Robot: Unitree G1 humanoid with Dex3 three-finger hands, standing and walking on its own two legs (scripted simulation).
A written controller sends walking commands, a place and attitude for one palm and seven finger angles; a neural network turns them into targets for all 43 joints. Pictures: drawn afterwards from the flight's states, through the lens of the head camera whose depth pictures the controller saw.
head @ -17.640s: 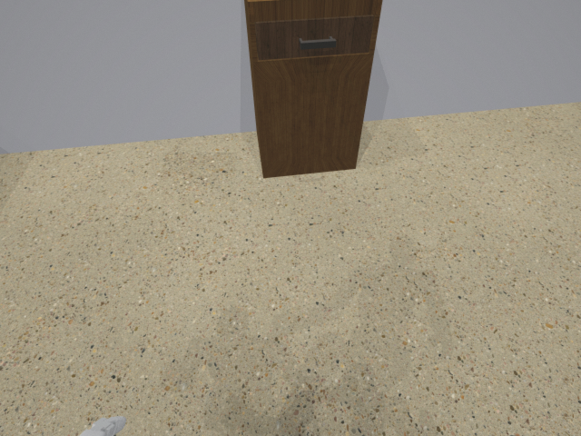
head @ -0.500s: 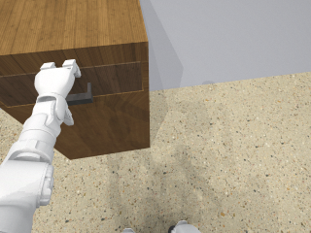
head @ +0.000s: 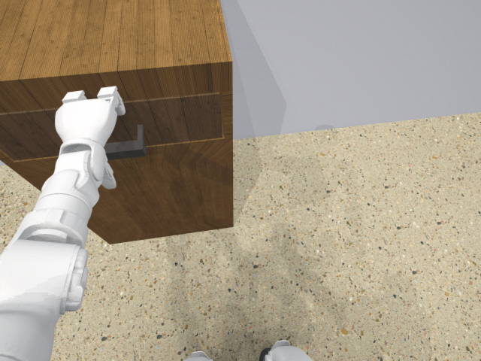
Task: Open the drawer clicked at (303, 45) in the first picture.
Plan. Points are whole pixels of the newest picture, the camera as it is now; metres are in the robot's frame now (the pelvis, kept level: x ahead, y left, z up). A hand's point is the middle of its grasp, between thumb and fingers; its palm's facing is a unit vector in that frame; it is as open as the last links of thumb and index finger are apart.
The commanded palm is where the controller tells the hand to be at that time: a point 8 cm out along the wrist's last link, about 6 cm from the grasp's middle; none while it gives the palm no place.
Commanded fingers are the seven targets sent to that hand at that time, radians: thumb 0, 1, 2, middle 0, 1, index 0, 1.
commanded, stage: move the hooked fingers above the handle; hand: left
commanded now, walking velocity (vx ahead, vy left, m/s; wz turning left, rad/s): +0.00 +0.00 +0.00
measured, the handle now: (109, 142) +0.54 +0.24 -0.03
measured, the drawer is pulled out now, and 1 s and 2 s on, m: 0.00 0.00 0.00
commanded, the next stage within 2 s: lower the fingers behind the handle in 0.76 s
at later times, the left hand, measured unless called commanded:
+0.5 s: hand (96, 142) +0.49 +0.23 +0.02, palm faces -0.02 -0.03 -1.00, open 13.8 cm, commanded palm +0.47 +0.23 +0.08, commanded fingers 0.00 -0.50 0.30 -0.30 -1.20 -0.30 -1.20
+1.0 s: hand (92, 153) +0.47 +0.24 +0.02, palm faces -0.10 -0.02 -1.00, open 13.8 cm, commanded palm +0.46 +0.23 +0.07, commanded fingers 0.00 -0.50 0.30 -0.30 -1.20 -0.30 -1.20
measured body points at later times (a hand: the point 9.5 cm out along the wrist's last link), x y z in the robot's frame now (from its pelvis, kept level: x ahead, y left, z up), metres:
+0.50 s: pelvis +0.00 +0.00 +0.00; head +0.11 +0.00 +0.43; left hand +0.49 +0.23 +0.08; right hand +0.00 -0.28 -0.13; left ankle -0.04 +0.08 -0.70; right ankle -0.01 -0.11 -0.70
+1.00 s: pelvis +0.00 +0.00 +0.00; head +0.11 -0.01 +0.44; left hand +0.47 +0.24 +0.07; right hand +0.01 -0.28 -0.13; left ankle -0.04 +0.08 -0.70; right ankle -0.01 -0.11 -0.70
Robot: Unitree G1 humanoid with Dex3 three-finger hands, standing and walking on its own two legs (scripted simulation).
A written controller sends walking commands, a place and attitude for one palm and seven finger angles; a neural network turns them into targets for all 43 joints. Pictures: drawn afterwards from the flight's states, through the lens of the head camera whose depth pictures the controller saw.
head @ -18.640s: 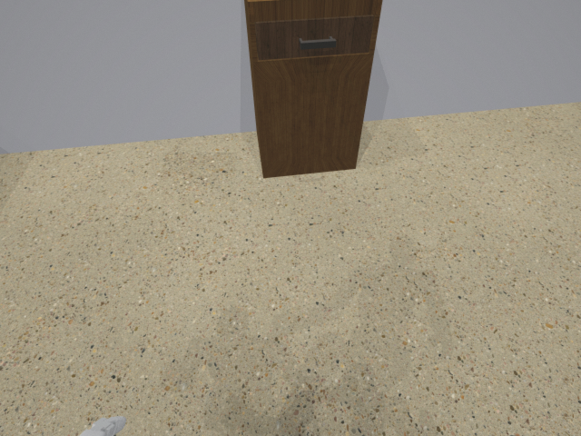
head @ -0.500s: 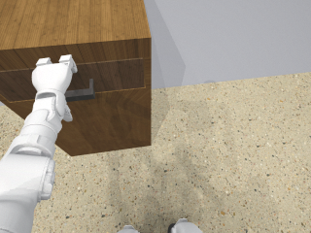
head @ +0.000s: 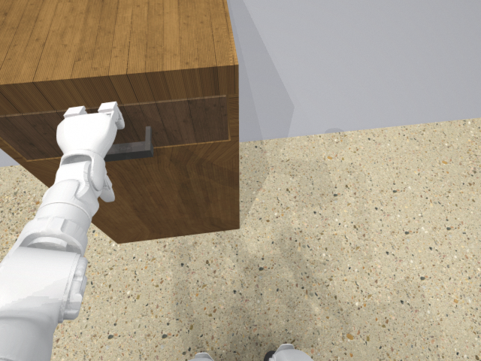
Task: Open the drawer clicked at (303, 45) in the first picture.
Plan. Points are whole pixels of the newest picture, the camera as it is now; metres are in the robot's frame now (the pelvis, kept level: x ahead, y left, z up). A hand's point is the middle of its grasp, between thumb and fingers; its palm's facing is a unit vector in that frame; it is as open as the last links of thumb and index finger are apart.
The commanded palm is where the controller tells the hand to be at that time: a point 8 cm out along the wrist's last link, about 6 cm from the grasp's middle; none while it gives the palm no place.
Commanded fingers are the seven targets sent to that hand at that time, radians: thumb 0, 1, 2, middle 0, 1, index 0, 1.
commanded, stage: lower the fingers behind the handle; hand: left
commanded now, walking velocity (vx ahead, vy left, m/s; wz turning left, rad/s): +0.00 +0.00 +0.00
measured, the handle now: (118, 143) +0.54 +0.24 -0.04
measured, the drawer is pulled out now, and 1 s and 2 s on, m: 0.00 0.00 0.00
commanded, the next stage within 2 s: close the thumb around the handle in 1.46 s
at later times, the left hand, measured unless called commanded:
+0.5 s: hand (106, 164) +0.48 +0.24 -0.02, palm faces -0.11 -0.05 -0.99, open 13.8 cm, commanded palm +0.47 +0.23 +0.03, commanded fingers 0.00 -0.50 0.30 -0.30 -1.20 -0.30 -1.20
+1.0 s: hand (111, 173) +0.48 +0.24 -0.05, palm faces -0.07 -0.04 -1.00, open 13.8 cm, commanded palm +0.46 +0.23 +0.00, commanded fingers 0.00 -0.50 0.30 -0.30 -1.20 -0.30 -1.20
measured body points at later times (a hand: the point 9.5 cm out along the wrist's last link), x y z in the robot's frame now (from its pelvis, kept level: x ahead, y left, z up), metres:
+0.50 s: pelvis -0.01 +0.00 -0.02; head +0.12 +0.00 +0.41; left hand +0.48 +0.24 +0.03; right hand -0.01 -0.27 -0.15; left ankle -0.03 +0.08 -0.71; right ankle -0.01 -0.11 -0.71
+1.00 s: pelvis -0.02 +0.01 -0.04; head +0.12 +0.01 +0.39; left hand +0.47 +0.24 +0.00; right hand -0.02 -0.26 -0.17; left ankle -0.03 +0.08 -0.71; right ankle -0.01 -0.11 -0.71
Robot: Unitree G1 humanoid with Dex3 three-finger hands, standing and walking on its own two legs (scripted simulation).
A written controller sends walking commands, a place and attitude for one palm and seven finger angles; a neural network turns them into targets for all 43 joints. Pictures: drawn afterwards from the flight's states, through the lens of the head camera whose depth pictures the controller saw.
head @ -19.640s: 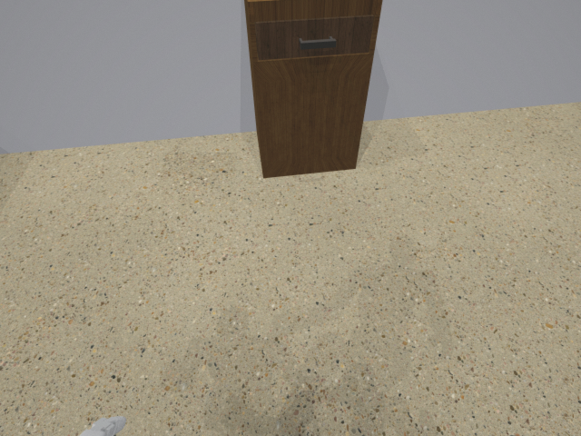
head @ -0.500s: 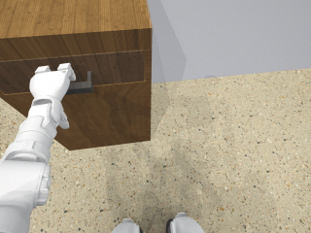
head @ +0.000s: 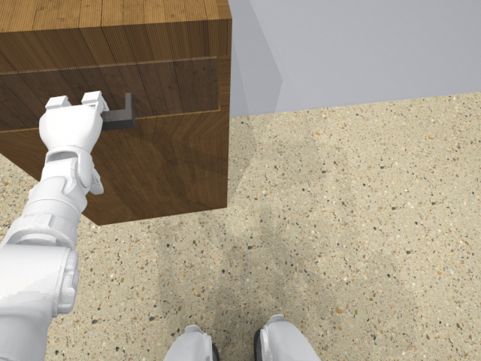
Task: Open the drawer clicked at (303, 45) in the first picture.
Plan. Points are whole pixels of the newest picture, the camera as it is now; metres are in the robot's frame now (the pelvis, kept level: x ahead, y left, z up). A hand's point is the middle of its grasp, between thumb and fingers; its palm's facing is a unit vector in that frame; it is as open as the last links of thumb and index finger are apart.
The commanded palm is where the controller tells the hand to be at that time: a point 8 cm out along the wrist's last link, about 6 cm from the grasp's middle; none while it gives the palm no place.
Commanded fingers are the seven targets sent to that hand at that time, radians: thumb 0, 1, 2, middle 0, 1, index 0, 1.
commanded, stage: lower the fingers behind the handle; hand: left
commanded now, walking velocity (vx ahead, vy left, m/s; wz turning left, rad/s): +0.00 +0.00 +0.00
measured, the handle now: (94, 111) +0.56 +0.24 +0.00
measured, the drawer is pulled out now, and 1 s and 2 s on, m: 0.00 0.00 0.06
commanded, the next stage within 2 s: close the thumb around the handle in 0.46 s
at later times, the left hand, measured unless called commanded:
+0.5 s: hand (90, 146) +0.49 +0.24 -0.02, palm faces -0.08 -0.04 -1.00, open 13.8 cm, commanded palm +0.48 +0.23 +0.03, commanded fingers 0.00 -0.50 0.30 -0.30 -1.20 -0.30 -1.20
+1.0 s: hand (92, 144) +0.50 +0.24 -0.02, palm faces -0.08 -0.03 -1.00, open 8.6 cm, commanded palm +0.48 +0.23 +0.03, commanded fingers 0.00 0.79 0.85 -0.39 -1.34 -0.39 -1.34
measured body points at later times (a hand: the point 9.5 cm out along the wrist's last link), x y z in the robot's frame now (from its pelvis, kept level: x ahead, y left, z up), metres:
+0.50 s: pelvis -0.01 +0.00 -0.01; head +0.14 +0.00 +0.42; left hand +0.49 +0.24 +0.04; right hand -0.01 -0.27 -0.13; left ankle -0.02 +0.07 -0.67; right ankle +0.01 -0.12 -0.67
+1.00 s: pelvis +0.00 -0.01 -0.01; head +0.15 +0.00 +0.42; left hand +0.49 +0.24 +0.04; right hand +0.00 -0.28 -0.13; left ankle -0.02 +0.07 -0.67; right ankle +0.01 -0.12 -0.67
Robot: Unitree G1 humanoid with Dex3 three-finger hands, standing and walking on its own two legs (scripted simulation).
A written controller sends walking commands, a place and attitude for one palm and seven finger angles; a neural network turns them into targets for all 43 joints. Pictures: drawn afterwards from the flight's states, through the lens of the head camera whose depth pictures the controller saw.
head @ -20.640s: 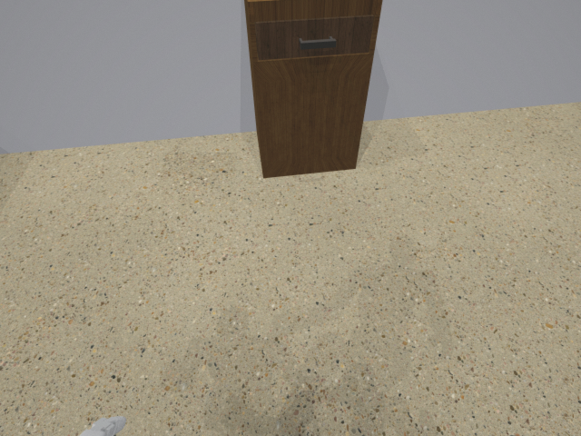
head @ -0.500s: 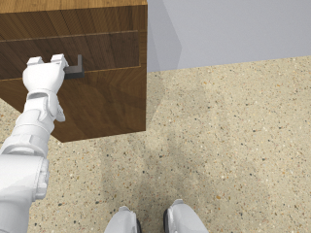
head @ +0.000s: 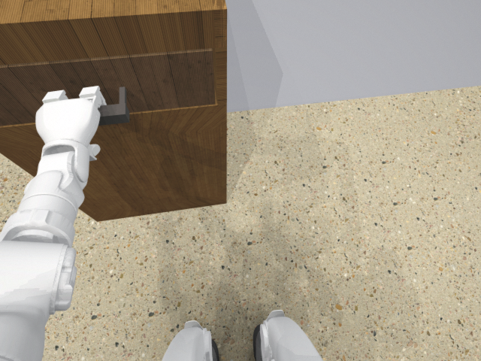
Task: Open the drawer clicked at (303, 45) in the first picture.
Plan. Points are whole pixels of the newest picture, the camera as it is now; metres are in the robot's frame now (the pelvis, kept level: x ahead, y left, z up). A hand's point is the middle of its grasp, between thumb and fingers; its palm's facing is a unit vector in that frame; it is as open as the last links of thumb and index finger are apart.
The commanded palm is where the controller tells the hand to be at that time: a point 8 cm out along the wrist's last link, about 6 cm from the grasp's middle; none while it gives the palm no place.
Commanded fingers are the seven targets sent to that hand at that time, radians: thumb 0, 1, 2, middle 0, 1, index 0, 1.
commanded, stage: close the thumb around the handle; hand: left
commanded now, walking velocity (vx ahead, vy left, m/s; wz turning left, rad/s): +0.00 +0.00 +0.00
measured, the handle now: (87, 106) +0.56 +0.24 +0.01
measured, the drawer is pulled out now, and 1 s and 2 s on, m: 0.00 0.06 0.18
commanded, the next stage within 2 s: pull the drawer open in 0.26 s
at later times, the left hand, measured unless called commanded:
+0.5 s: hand (86, 142) +0.49 +0.24 -0.01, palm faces -0.08 -0.04 -1.00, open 6.0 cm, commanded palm +0.47 +0.22 +0.04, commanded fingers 0.00 0.90 0.90 -0.40 -1.35 -0.40 -1.35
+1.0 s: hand (84, 170) +0.44 +0.24 -0.01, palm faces -0.05 -0.05 -1.00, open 6.0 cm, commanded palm +0.40 +0.23 +0.04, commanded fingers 0.00 0.90 0.90 -0.40 -1.35 -0.40 -1.35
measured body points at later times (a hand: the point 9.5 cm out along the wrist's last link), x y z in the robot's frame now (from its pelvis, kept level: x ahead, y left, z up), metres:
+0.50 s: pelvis +0.01 +0.00 +0.01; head +0.15 +0.00 +0.43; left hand +0.49 +0.24 +0.04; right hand +0.01 -0.27 -0.13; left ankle -0.01 +0.08 -0.66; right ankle +0.02 -0.11 -0.66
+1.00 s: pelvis +0.03 +0.01 +0.02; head +0.14 +0.00 +0.46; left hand +0.44 +0.24 +0.04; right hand +0.10 -0.26 -0.12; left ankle -0.01 +0.08 -0.66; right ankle +0.02 -0.11 -0.66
